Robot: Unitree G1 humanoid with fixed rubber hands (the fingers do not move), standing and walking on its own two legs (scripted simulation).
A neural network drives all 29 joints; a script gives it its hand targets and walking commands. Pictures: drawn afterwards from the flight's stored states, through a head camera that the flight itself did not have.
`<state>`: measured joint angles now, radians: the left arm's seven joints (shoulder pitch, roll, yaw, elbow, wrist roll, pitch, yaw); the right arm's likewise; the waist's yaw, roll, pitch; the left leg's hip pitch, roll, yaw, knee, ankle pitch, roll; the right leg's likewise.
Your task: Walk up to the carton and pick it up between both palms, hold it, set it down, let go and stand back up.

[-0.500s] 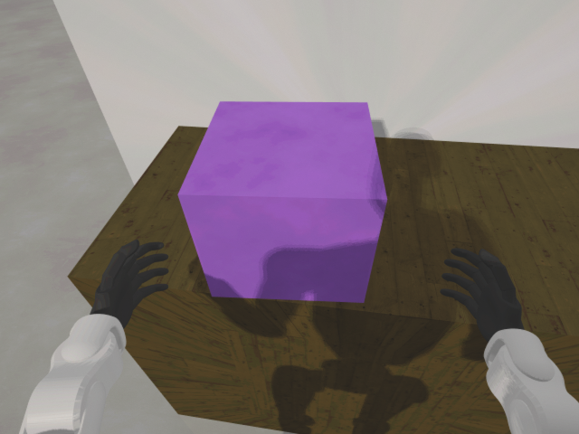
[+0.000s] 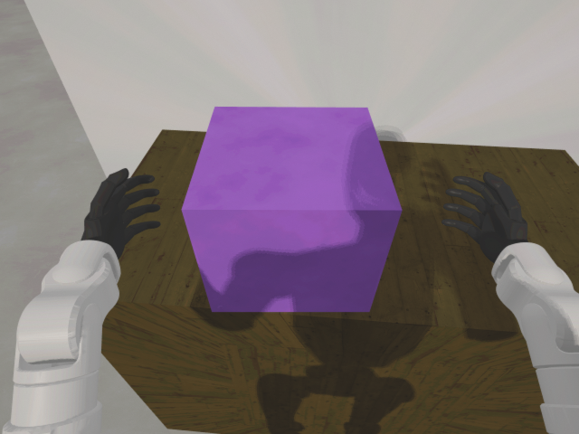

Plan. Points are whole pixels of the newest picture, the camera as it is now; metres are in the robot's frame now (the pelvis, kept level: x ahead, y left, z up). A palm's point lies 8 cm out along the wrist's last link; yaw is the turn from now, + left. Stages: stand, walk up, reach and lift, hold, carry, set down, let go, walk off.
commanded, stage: reach and lift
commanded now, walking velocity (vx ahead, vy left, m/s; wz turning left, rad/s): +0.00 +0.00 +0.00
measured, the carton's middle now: (291, 207) +0.44 -0.01 +0.10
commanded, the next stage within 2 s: none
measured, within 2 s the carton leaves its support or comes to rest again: neither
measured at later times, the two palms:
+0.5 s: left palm (116, 166) +0.38 +0.20 +0.23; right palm (504, 166) +0.37 -0.28 +0.22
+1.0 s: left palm (124, 96) +0.44 +0.19 +0.29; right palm (494, 113) +0.42 -0.27 +0.26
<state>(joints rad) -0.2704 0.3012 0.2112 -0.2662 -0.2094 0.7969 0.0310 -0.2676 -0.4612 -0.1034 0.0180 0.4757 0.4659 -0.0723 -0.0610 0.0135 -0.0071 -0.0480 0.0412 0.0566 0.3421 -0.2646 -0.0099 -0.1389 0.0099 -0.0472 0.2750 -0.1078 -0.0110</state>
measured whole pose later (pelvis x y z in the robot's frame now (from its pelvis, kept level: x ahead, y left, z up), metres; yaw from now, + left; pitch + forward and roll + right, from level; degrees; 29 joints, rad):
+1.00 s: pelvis -0.02 -0.01 +0.00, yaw +2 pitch +8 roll -1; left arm -1.29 0.48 -0.03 0.96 -0.32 0.57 0.04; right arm -1.24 -0.53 0.02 1.08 0.44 0.43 -0.01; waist -0.06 0.02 -0.13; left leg -0.30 0.04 0.02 0.38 -0.22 -0.02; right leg -0.36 0.00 -0.08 0.29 -0.07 -0.02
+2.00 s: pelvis -0.03 -0.02 -0.01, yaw +3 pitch +14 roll +0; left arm -1.13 0.28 -0.04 1.27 -0.25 0.05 0.08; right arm -1.09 -0.24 -0.04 1.20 0.26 0.09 -0.10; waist -0.03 0.01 -0.17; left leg -0.44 0.03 0.01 0.40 -0.20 -0.03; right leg -0.52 -0.01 -0.09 0.34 -0.07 -0.03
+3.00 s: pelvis -0.02 -0.02 +0.00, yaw +2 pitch +11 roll +0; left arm -1.17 0.22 0.14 1.32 -0.08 0.03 0.10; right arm -1.12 -0.21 -0.19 1.20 0.14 0.13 -0.12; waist -0.07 0.00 -0.15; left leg -0.36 0.03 0.01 0.35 -0.19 -0.03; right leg -0.44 0.00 -0.08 0.30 -0.06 -0.03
